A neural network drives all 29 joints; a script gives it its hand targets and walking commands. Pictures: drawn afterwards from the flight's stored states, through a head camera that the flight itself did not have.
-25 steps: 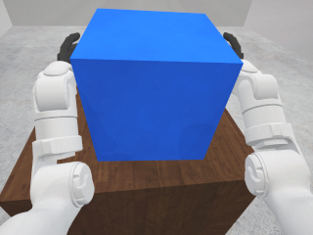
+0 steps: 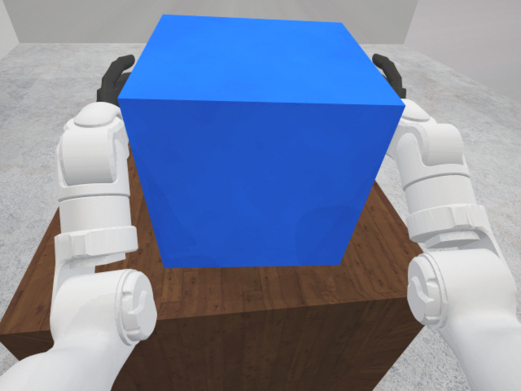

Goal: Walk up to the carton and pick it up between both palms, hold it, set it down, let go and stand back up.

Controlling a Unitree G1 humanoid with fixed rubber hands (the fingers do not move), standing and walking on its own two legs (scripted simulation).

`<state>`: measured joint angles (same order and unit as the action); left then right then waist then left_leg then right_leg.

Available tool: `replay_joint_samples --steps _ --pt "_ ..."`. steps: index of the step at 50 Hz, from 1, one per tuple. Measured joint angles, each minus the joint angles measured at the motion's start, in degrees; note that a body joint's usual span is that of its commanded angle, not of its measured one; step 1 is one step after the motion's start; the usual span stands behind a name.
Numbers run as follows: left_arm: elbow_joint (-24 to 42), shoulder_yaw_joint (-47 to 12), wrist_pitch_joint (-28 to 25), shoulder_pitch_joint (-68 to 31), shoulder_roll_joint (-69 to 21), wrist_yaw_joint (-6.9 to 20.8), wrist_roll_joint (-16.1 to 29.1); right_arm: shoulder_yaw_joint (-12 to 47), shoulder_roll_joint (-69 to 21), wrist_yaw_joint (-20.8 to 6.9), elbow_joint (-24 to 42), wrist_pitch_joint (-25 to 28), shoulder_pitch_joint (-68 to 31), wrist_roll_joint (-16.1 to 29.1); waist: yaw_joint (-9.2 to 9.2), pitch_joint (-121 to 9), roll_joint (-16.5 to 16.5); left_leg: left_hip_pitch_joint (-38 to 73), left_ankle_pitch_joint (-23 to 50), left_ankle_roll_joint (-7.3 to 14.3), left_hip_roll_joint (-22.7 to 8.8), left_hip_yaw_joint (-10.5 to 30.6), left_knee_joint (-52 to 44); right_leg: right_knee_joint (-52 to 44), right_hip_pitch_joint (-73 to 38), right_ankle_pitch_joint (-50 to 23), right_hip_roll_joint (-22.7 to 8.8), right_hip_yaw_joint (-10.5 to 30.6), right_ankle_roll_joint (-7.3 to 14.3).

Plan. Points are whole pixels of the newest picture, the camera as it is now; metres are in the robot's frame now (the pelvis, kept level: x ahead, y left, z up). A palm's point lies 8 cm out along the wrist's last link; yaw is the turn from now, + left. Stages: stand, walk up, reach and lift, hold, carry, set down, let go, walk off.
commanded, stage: hold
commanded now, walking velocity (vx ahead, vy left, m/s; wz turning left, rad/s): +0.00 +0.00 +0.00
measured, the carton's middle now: (254, 143) +0.41 -0.03 +0.22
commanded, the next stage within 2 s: set down in 0.14 s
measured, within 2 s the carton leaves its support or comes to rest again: neither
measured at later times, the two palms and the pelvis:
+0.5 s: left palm (78, 138) +0.37 +0.19 +0.26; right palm (351, 129) +0.38 -0.17 +0.26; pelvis -0.01 -0.01 +0.00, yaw +0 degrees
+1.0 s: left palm (102, 148) +0.41 +0.18 +0.23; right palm (343, 136) +0.42 -0.18 +0.23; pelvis +0.02 +0.00 +0.00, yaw -1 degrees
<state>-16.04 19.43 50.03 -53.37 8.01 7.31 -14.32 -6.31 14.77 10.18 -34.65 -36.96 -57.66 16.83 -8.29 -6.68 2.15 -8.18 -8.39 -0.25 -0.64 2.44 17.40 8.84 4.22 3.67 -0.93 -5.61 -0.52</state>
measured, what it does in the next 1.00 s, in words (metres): stands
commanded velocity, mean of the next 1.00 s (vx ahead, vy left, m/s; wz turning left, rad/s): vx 0.00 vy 0.00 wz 0.00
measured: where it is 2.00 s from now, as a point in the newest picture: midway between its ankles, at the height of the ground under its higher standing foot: outside the picture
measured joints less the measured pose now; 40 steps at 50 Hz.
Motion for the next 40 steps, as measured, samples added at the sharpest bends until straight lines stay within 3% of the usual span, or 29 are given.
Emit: replay_joint_samples --steps 8,13,16,23,31,40 --pt "-0.4 0.6 0.1 -0.7 -0.3 0.1 -0.5 0.0 0.2 -0.2 -0.7 0.2 -0.5 0.0 0.26 0.1 0.1 0.6 0.0 -0.1 -0.1 -0.2 -0.3 -0.2 -0.4 0.0 0.1 0.3 0.0" --pt "7.3 -0.5 -1.3 3.7 -1.3 -0.6 -0.1 3.3 1.5 0.0 4.7 3.2 2.9 2.0 2.68 0.7 0.3 2.8 0.4 -0.2 -0.4 -1.4 -2.0 -1.2 -1.9 -0.5 0.3 1.5 0.0" --pt "9.1 0.2 -2.1 5.2 -1.9 -0.7 -0.5 3.4 0.7 -0.2 4.3 5.3 3.6 2.0 3.87 1.6 0.4 4.7 0.6 -0.3 -0.5 -1.6 -2.7 -2.0 -3.7 -0.8 0.4 1.6 0.1" --pt "3.5 0.7 -7.3 5.1 -1.3 -0.2 -0.4 1.2 -2.6 -1.8 -0.3 11.5 5.6 -2.8 5.94 4.6 0.9 6.1 1.3 -0.4 -0.2 -0.5 -3.0 -1.1 -5.1 -0.4 0.1 0.5 0.1" --pt "-2.7 -3.4 -16.0 6.2 0.5 -3.3 3.5 -0.6 -4.5 -2.9 -3.2 20.2 9.3 -7.8 6.93 5.4 0.8 3.1 0.6 -0.5 -0.2 0.2 -0.8 -0.2 -3.0 -0.2 0.2 -0.2 0.1" --pt "-6.1 -7.0 -18.1 6.5 1.1 -6.8 6.1 1.0 -2.7 -3.4 -7.2 22.4 9.0 -6.7 6.52 4.7 1.0 1.5 -1.0 -0.4 -0.5 0.0 0.8 -1.2 -2.3 0.0 0.6 0.0 0.0"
